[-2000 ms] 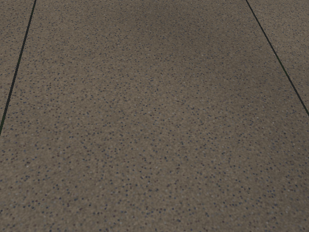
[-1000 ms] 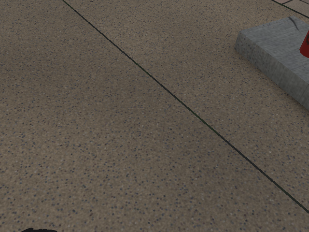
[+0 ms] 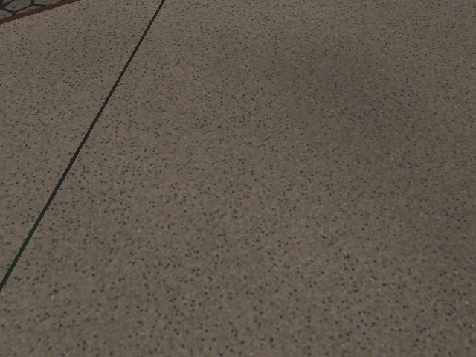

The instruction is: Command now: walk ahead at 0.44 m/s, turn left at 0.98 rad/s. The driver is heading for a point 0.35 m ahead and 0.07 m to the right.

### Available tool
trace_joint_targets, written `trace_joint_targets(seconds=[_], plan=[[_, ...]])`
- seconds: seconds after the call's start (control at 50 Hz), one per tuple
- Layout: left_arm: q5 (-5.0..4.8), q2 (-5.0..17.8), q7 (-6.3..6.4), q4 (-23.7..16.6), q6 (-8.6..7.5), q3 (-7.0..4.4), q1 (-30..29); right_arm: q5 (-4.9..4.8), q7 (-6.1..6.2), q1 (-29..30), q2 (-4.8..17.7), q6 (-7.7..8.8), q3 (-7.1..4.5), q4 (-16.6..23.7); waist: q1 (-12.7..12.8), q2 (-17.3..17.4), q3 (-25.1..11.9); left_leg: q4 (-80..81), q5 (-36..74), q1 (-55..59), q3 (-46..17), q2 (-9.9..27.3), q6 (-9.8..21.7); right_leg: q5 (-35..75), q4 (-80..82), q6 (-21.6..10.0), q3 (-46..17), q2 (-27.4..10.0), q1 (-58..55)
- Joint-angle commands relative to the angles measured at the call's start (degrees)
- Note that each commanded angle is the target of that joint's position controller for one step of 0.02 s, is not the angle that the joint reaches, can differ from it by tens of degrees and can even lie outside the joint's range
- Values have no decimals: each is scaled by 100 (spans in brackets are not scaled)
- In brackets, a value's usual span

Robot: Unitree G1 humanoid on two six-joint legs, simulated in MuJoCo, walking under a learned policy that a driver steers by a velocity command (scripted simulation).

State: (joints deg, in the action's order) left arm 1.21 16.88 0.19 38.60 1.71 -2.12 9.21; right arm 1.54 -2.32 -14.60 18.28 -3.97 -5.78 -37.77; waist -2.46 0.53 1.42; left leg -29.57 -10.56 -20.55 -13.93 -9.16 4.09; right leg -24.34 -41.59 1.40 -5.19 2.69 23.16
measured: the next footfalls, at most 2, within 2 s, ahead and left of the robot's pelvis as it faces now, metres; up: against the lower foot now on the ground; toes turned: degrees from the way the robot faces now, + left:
right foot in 0.04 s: +0.06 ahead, -0.12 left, +0.00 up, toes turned +9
left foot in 0.42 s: +0.21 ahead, +0.15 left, +0.00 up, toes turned -2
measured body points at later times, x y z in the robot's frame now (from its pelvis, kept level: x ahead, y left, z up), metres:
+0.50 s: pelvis +0.18 +0.03 +0.00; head +0.21 +0.03 +0.45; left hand +0.14 +0.31 -0.12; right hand +0.39 -0.20 -0.08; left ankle +0.17 +0.15 -0.74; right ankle +0.06 -0.10 -0.67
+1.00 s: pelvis +0.35 +0.00 +0.00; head +0.38 -0.01 +0.45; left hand +0.49 +0.23 -0.12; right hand +0.39 -0.25 -0.15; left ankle +0.35 +0.14 -0.70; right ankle +0.41 -0.07 -0.74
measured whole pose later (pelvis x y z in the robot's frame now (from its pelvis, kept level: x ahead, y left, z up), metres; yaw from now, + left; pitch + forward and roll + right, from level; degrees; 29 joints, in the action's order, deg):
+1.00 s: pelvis +0.35 +0.00 +0.00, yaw -5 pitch -1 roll +0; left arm 1.3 11.2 0.1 47.8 -1.2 0.2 9.5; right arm 1.1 1.0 -14.7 13.4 -1.5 -0.4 -49.6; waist -0.7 1.4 4.8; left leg -47.8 -24.4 -21.2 -0.5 0.6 0.0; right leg -6.5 -24.7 -4.8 1.2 3.9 17.6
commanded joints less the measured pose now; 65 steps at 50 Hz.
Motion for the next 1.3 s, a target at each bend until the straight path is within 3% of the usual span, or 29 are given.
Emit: trace_joint_targets(seconds=[0.02,0.04,0.06,0.08,0.12,0.22,0.3,0.36,0.4,0.42,0.44,0.46,0.5,0.54,0.58,0.66,0.72,0.74,0.76,0.78,0.8,0.82,0.86,0.94,1.04,1.1,1.12,1.14,1.3], plan=[[-131,553,88,35,-211,-207,1425,7,3,1561,802,123,-217,839,1248,597,-198,1020,-2728,-2132,-1409,665,99,537,1844,-240,364,119,-2954],[-102,1101,216,161,-282,-344,1746,-53,87,1364,328,190,-108,833,1271,-711,-119,-692,-2708,-2915,-375,-34,-276,-339,2715,-263,-487,-939,-3583],[92,1616,244,-127,-328,-406,1124,-87,129,969,-73,275,56,920,800,-1536,-268,-2475,-2011,-3307,195,-309,-311,-2231,3387,-608,-3130,-2680,-3064],[208,1413,214,-218,-337,-390,558,1,106,1057,362,342,17,916,483,-711,20,-3098,-1063,-3162,140,338,-286,-2646,3484,-874,-3506,-2667,-2007],[103,769,48,-129,-466,-213,371,49,-43,648,379,432,39,645,165,-366,151,-3378,-286,-2629,62,394,-305,-1776,3297,-820,-2497,-1949,-1475],[-92,774,-123,292,-621,-254,1212,208,-177,1008,408,459,173,639,442,-775,216,-2698,155,-2284,1072,828,-511,-822,3445,-1125,-1615,-1252,-1488],[-15,989,-116,469,-547,-382,1669,16,-178,1926,120,590,371,870,866,-1053,346,-828,-399,-1182,1476,712,-713,-133,3434,-1221,-1478,-1101,-1240],[-27,1014,-122,604,-451,-436,1676,-40,-43,1769,148,694,371,852,711,-1092,334,203,-704,116,1596,522,-561,167,3113,-1312,-1592,-1145,-831],[-83,870,-123,656,-516,-416,1535,43,189,527,406,834,257,458,76,-658,-255,750,-112,2294,1425,675,-323,1770,1860,-1086,-1144,-798,-162],[-158,703,-133,557,-619,-370,1320,202,317,-531,813,895,125,304,-560,-164,-990,876,-783,3656,551,1662,-77,1904,222,-843,-667,-412,523],[-285,34,-124,221,-702,-193,1332,343,400,-1251,1421,868,-4,173,-674,1294,-1751,1227,-1609,4876,-1673,3324,375,-366,-1446,-588,78,173,2023],[-136,442,-56,306,-630,-259,1394,284,401,-1315,1277,850,-14,15,-531,932,-1516,1245,-934,4160,-2337,3573,758,-487,-2286,-632,32,-35,2291],[-35,351,-110,418,-535,-263,1021,165,296,-625,313,874,251,-10,-133,291,-426,1147,1296,3105,-672,2834,691,41,-2425,-567,31,-381,2230],[72,208,-168,436,-399,-253,984,54,274,-338,7,890,376,-90,169,691,-120,1140,3206,2398,221,2412,500,88,-2077,-373,145,-393,1843],[103,73,-237,364,-350,-220,886,-29,254,-297,140,947,353,-241,306,864,-47,1197,4302,2038,618,2289,501,403,-1696,-239,244,-190,1604],[59,-39,-362,212,-381,-66,422,-123,241,-51,360,953,281,-489,404,1111,-118,1264,4001,1058,1382,1861,201,1766,433,-284,750,-65,-112],[155,206,-307,531,-417,-121,1072,-223,260,-230,427,919,261,-669,738,551,-430,204,3636,684,1442,1705,-32,2739,1105,-562,740,98,-1704],[234,388,-259,629,-473,-159,1352,-205,259,-413,404,919,282,-721,871,196,-582,-569,2842,444,1571,1470,-128,3336,1295,-668,573,-129,-2260],[304,818,-188,595,-531,-207,1673,-180,259,-730,146,878,354,-611,877,-830,-1076,-2152,109,-163,1910,1019,-315,5697,1206,-924,-786,-1552,-3069],[122,1125,-118,561,-503,-258,1782,-325,319,-1715,-108,710,390,-777,562,-1679,-2206,-3809,-2744,-305,1426,487,-343,7993,1175,-1916,-2255,-2832,-3581],[-193,928,-78,500,-412,-261,1454,-181,362,-1533,323,547,321,-920,596,-884,-2167,-4052,-2531,-315,995,682,-299,6659,1386,-1981,-1999,-2480,-3146],[-198,632,-43,426,-367,-162,854,-112,333,-1134,320,496,322,-874,441,-692,-1310,-4033,-2300,-612,1068,845,-301,5538,1719,-1855,-1596,-2173,-2482],[-111,212,8,386,-316,3,189,-36,318,-838,240,428,349,-912,194,-541,-537,-3395,-1814,-438,1152,1093,-348,4942,2158,-1505,-958,-1703,-1527],[8,198,15,606,-376,44,88,-48,321,-1039,-50,258,430,-1181,18,-562,-623,-2265,-1439,552,1339,991,-414,4631,2369,-1391,-354,-1378,-836],[14,269,13,858,-251,22,43,-37,391,-615,-124,150,454,-1288,154,-706,-452,-820,-829,1043,1452,899,-364,1539,2611,-1278,-569,-1244,-402],[-42,87,30,947,-152,75,-4,79,408,-581,-115,247,478,-1375,40,-217,-34,550,-247,1715,1043,1180,-151,-186,2540,-740,-683,-1005,425],[-67,-22,18,976,-141,93,172,102,434,-459,150,323,452,-1317,202,227,115,1142,-770,1429,267,1769,-10,-124,2255,-515,-452,-709,440],[-123,-109,7,1089,-103,89,309,-23,417,-169,193,364,445,-1377,424,816,295,1556,-1471,152,-50,2035,140,617,1986,-417,83,-249,-598],[-62,-35,79,1800,-237,82,541,-97,444,-263,-148,472,475,-1806,281,32,116,1208,-247,933,697,1437,-59,1543,2288,-416,-183,-586,-1054]])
